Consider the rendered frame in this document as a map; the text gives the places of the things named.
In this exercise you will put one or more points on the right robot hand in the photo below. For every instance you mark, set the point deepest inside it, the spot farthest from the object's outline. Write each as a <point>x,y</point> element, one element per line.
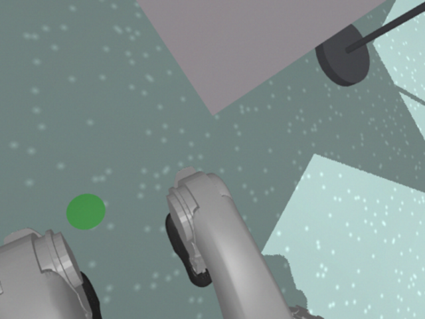
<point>299,312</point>

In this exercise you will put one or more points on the right robot foot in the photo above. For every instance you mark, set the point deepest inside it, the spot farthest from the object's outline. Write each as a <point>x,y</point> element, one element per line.
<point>201,279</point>

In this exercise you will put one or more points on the floor lamp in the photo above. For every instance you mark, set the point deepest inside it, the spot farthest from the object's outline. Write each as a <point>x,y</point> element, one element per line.
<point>344,57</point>

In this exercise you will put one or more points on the left robot foot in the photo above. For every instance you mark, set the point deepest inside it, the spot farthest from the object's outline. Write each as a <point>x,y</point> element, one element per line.
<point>92,297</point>

